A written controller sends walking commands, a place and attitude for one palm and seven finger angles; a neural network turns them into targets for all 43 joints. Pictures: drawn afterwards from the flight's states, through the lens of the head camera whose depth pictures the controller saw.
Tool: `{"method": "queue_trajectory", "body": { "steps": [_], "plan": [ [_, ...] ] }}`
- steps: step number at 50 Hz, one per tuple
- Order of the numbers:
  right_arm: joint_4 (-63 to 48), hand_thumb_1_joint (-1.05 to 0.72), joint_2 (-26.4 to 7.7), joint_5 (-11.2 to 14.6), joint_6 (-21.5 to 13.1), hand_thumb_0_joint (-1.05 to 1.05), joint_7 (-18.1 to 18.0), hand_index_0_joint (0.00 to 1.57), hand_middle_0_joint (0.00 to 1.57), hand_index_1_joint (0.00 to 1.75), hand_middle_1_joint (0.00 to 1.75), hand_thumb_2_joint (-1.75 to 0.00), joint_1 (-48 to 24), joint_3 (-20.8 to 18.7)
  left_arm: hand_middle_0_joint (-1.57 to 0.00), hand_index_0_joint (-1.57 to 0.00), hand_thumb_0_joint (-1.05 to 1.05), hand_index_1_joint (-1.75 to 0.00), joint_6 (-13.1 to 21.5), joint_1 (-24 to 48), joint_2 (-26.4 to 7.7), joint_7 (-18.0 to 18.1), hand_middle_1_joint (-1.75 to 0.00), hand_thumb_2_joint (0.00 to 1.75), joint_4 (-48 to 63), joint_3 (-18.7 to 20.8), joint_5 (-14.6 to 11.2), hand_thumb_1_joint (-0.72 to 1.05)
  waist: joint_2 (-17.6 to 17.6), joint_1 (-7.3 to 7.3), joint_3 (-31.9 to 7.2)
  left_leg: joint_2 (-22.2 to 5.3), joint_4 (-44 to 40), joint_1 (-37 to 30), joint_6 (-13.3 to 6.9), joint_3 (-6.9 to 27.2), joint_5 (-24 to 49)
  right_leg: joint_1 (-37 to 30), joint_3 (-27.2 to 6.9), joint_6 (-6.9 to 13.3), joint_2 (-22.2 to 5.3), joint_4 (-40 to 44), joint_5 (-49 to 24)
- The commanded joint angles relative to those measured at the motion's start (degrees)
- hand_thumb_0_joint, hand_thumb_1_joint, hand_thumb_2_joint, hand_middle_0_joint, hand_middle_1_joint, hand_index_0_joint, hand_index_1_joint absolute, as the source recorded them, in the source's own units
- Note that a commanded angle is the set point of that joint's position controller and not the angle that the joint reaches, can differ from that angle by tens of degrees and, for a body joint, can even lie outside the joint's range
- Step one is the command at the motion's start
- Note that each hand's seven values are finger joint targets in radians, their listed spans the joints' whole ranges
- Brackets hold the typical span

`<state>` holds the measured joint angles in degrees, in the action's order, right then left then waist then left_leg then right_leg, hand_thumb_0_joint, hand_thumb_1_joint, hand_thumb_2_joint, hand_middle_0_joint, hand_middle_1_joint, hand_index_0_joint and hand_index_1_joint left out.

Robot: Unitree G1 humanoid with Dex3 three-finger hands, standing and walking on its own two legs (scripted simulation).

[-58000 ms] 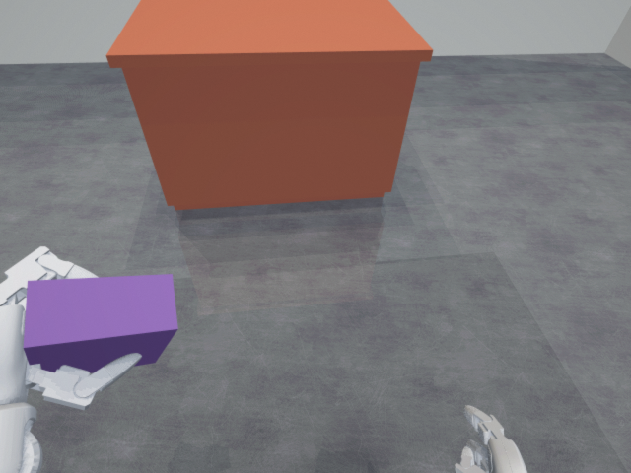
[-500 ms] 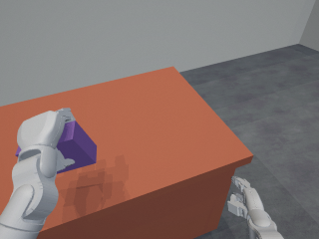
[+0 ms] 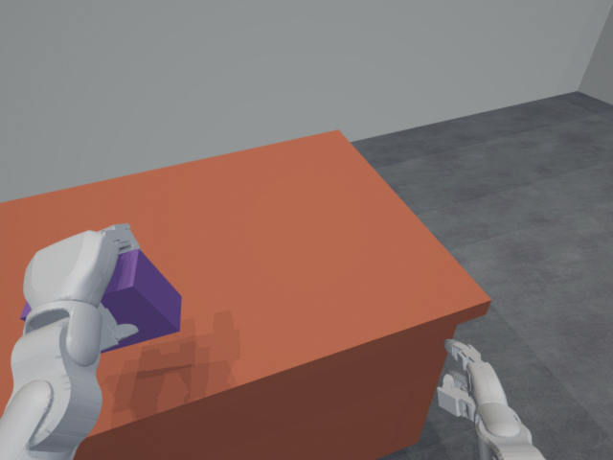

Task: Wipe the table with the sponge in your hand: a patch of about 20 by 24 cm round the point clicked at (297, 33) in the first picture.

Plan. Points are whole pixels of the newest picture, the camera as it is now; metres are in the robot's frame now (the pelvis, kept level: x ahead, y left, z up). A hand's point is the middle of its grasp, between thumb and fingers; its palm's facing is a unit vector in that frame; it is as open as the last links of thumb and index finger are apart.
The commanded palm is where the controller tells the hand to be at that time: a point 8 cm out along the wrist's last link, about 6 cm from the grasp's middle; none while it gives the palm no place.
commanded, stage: bring the sponge back beside the body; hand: left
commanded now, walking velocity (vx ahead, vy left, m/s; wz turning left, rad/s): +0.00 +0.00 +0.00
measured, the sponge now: (119, 312) +0.23 +0.29 +0.12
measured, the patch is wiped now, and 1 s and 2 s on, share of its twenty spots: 1.00 1.00 1.00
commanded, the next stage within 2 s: step back with the hand held close in 1.12 s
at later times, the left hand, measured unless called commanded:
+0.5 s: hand (103, 308) +0.21 +0.28 +0.15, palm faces +0.21 -0.16 -0.96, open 9.7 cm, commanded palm +0.16 +0.28 +0.21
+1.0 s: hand (100, 317) +0.20 +0.28 +0.15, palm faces +0.21 -0.17 -0.96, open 9.7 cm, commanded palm +0.15 +0.27 +0.21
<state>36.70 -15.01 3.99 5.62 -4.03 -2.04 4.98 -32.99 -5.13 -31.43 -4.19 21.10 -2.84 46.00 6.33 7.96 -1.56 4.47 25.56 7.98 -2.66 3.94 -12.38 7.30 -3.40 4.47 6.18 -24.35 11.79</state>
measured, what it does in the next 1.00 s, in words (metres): stands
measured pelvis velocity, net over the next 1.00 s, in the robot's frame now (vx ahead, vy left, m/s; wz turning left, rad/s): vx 0.00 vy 0.00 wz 0.00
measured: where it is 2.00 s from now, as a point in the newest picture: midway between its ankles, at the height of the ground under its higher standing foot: outside the picture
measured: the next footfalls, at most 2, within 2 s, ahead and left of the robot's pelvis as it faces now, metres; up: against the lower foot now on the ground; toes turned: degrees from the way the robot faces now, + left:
none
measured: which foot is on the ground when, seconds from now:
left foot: down 0.00-1.00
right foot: down 0.00-1.00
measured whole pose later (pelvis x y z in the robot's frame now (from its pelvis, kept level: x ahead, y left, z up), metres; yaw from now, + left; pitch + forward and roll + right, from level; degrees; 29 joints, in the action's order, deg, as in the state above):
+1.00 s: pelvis +0.00 +0.00 +0.00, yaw +0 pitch -6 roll +0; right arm 36.4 -14.8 3.5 4.4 -4.0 -1.0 4.8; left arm -31.1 -13.5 -30.8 -2.3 25.6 -0.7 44.9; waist 6.5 7.9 -1.6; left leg 3.9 26.4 7.8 -2.3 4.0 -12.8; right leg 6.7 -3.4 4.8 6.8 -24.1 11.4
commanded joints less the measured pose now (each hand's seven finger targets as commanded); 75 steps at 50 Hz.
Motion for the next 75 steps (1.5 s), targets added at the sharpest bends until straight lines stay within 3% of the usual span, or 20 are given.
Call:
{"method": "queue_trajectory", "body": {
  "steps": [1,8,15,18,20,28,30,33,36,53,56,61,62,63,64,65,66,70,71,75],
  "plan": [
    [-11.8,-0.9,-4.5,-0.2,-4.0,0.0,0.0,0.2,0.2,0.3,0.3,-0.9,-16.2,-1.9,-1.2,-1.2,0.0,-1.6,1.1,15.0,-11.8,2.8,-1.6,1.3,11.8,8.7,2.6,0.1,-0.2,-0.14,-9.3,-2.7,-3.6,-0.7,-0.5,4.5,7.4,-2.1,-6.9,1.5,-4.8,4.5,-2.9],
    [-11.4,-0.9,-4.7,-0.5,-3.7,0.0,0.1,0.2,0.2,0.3,0.3,-0.9,-15.6,-1.9,-1.2,-1.2,0.0,-1.6,1.4,11.2,-12.0,2.6,-1.6,1.3,11.3,9.9,2.1,0.1,-3.4,-0.09,-8.2,-2.9,-3.6,-0.2,-0.6,4.5,7.1,-1.5,-6.8,1.1,-4.7,5.0,-2.6],
    [-11.7,-0.9,-4.8,-0.4,-4.2,0.0,0.1,0.2,0.2,0.3,0.3,-0.9,-16.3,-2.1,-1.2,-1.2,0.0,-1.6,2.0,11.8,-13.9,3.5,-1.6,1.3,15.4,11.3,2.6,0.1,0.5,-0.01,-9.1,-2.8,-3.7,-1.2,-0.5,4.8,6.8,-1.6,-8.8,1.6,-4.2,4.9,-1.8],
    [-11.4,-0.9,-4.8,-0.7,-4.2,0.0,0.1,0.2,0.2,0.3,0.3,-0.9,-15.3,-2.1,-1.2,-1.2,0.0,-1.6,1.9,8.2,-12.2,3.3,-1.6,1.3,12.6,10.7,2.0,0.1,-3.0,0.12,-8.4,-2.6,-2.8,-0.5,-0.6,4.5,7.5,-2.0,-7.8,1.1,-4.8,5.1,-3.1],
    [-11.6,-0.9,-4.9,-0.4,-4.4,0.0,0.1,0.2,0.2,0.3,0.3,-0.9,-16.1,-2.2,-1.2,-1.2,0.0,-1.6,2.2,9.9,-13.3,3.5,-1.6,1.3,15.4,11.2,2.2,0.1,-0.6,-0.26,-7.8,-2.7,-3.5,-0.9,-0.6,4.8,6.1,-0.9,-9.1,1.4,-4.3,5.5,-0.8],
    [-11.5,-0.9,-4.8,-0.7,-4.5,0.0,0.1,0.2,0.2,0.3,0.3,-0.9,-15.0,-2.3,-1.2,-1.2,0.0,-1.6,2.7,5.2,-12.0,3.8,-1.6,1.3,14.0,11.1,1.8,0.1,-2.6,0.03,-6.6,-2.7,-2.8,-0.3,-0.6,4.6,6.6,-0.6,-7.7,1.0,-4.6,5.5,-1.5],
    [-11.9,-0.9,-4.9,-0.5,-4.8,0.0,0.0,0.2,0.2,0.3,0.3,-0.9,-15.9,-2.4,-1.2,-1.2,0.0,-1.6,3.1,7.1,-13.3,4.2,-1.6,1.3,17.3,11.9,1.9,0.1,0.1,-0.08,-7.0,-2.8,-3.4,-0.9,-0.6,4.9,5.5,-0.4,-9.1,1.3,-4.1,5.5,0.1],
    [-11.7,-0.9,-4.8,-0.8,-4.7,0.0,0.0,0.2,0.2,0.3,0.3,-0.9,-14.8,-2.3,-1.2,-1.2,0.0,-1.6,3.1,3.7,-11.8,4.1,-1.6,1.3,14.5,11.2,1.6,0.1,-2.7,0.05,-6.3,-2.6,-2.8,-0.2,-0.6,4.7,6.4,-0.6,-7.8,1.0,-4.6,5.6,-1.1],
    [-12.4,-0.9,-4.7,-0.7,-4.9,0.0,0.1,0.2,0.2,0.3,0.3,-0.9,-15.1,-2.3,-1.2,-1.2,0.0,-1.6,3.3,4.3,-11.8,4.2,-1.6,1.3,16.8,11.2,1.6,0.1,-0.2,0.21,-6.9,-2.6,-2.9,-0.3,-0.8,4.7,5.6,-0.8,-7.9,1.2,-4.4,5.4,0.0],
    [-11.6,-0.9,-4.8,-1.0,-5.1,0.0,-0.3,0.2,0.2,0.3,0.3,-0.9,-14.6,-2.3,-1.2,-1.2,0.0,-1.6,2.9,2.9,-11.4,4.3,-1.6,1.3,14.8,11.0,1.3,0.1,-2.7,-0.08,-6.0,-2.6,-2.3,-0.3,-0.6,4.3,6.4,-0.5,-8.2,0.9,-4.7,5.9,-1.3],
    [-12.1,-0.9,-4.6,-1.0,-5.3,0.0,-0.2,0.2,0.2,0.3,0.3,-0.9,-15.0,-2.3,-1.2,-1.2,0.0,-1.6,3.0,4.4,-11.8,4.5,-1.6,1.3,17.2,11.3,1.7,0.1,-0.1,0.1,-7.6,-2.5,-2.3,-0.5,-0.7,4.5,7.1,-1.7,-8.2,1.3,-4.4,5.2,-2.4],
    [-12.2,-0.9,-4.8,-0.9,-5.2,0.0,-0.1,0.2,0.2,0.3,0.3,-0.9,-15.0,-2.3,-1.2,-1.2,0.0,-1.6,2.9,4.2,-12.1,4.6,-1.6,1.3,17.0,11.6,1.7,0.1,-0.8,0.15,-7.7,-2.6,-2.2,-0.5,-0.8,4.4,7.6,-1.9,-8.3,1.3,-4.6,5.2,-3.0],
    [-10.3,-0.9,-5.0,-0.7,-4.8,0.0,-0.4,0.2,0.2,0.3,0.3,-0.9,-13.7,-2.1,-1.2,-1.2,0.0,-1.6,2.1,3.9,-10.5,4.6,-1.6,1.3,8.4,10.4,2.6,0.1,-4.4,-1.09,-3.9,-2.6,-2.5,0.5,-0.3,4.1,6.8,1.2,-7.8,0.9,-4.3,6.0,-1.6],
    [-23.0,-0.9,-3.9,-0.9,-5.0,0.0,0.1,0.2,0.2,0.3,0.3,-0.9,-2.3,-3.3,-1.2,-1.2,0.0,-1.6,18.4,15.8,-5.3,7.2,-1.6,1.3,26.4,25.0,-47.2,0.1,-12.6,-6.96,5.5,-3.0,2.3,2.5,-1.7,6.7,-0.8,11.9,-11.7,-0.8,-5.8,9.3,-4.5],
    [-18.0,-0.9,-4.2,-2.2,-5.4,0.0,-0.1,0.2,0.2,0.3,0.3,-0.9,1.2,-2.1,-1.2,-1.2,0.0,-1.6,23.5,0.5,-9.4,8.2,-1.6,1.3,11.3,26.1,-47.0,0.1,-16.6,-5.43,0.5,-2.9,3.7,1.3,-2.0,6.3,-1.4,11.6,-10.2,-0.2,-7.2,8.8,-2.8],
    [-18.4,-0.9,-4.8,-1.9,-5.5,0.0,-0.5,0.2,0.2,0.3,0.3,-0.9,5.1,-3.2,-1.2,-1.2,0.0,-1.6,27.7,-3.8,-9.0,9.4,-1.6,1.3,16.1,29.7,-49.1,0.1,-14.9,-5.09,-1.5,-3.0,5.0,0.1,-1.6,7.0,-1.3,12.2,-11.5,-1.3,-9.7,9.5,-3.5],
    [-17.7,-0.9,-4.2,-2.1,-5.6,0.0,-0.6,0.2,0.2,0.3,0.3,-0.9,5.7,-3.2,-1.2,-1.2,0.0,-1.6,30.8,-6.8,-5.5,9.6,-1.6,1.3,20.2,27.7,-50.2,0.1,-11.9,-5.86,-5.5,-4.1,6.7,0.0,-1.6,6.1,-0.6,10.7,-9.7,-1.3,-12.0,8.0,-5.5],
    [-15.8,-0.9,-6.2,-2.8,-6.5,0.0,-1.1,0.2,0.2,0.3,0.3,-0.9,7.5,-4.6,-1.2,-1.2,0.0,-1.6,38.2,-12.0,-7.9,12.1,-1.6,1.3,30.9,32.7,-52.0,0.1,3.4,-6.97,-10.8,-7.7,6.2,3.4,-1.3,8.0,6.8,7.8,-8.2,-0.8,-13.9,0.5,-15.8],
    [-15.2,-0.9,-6.2,-3.0,-6.6,0.0,-1.2,0.2,0.2,0.3,0.3,-0.9,8.4,-4.9,-1.2,-1.2,0.0,-1.6,38.9,-14.2,-5.6,12.2,-1.6,1.3,28.6,32.0,-51.9,0.1,3.4,-7.02,-11.4,-8.5,5.6,5.4,-1.3,9.2,8.8,6.7,-6.3,-0.9,-13.0,-1.2,-14.8],
    [-14.3,-0.9,-6.7,-2.6,-7.1,0.0,-1.3,0.2,0.2,0.3,0.3,-0.9,8.6,-6.3,-1.2,-1.2,0.0,-1.6,40.2,-15.6,-5.7,12.5,-1.6,1.3,25.8,33.3,-51.5,0.1,-1.0,-7.46,-11.0,-9.9,5.8,7.5,-0.8,10.6,14.0,7.5,-5.1,-1.2,-12.3,-3.2,-14.5]
  ]
}}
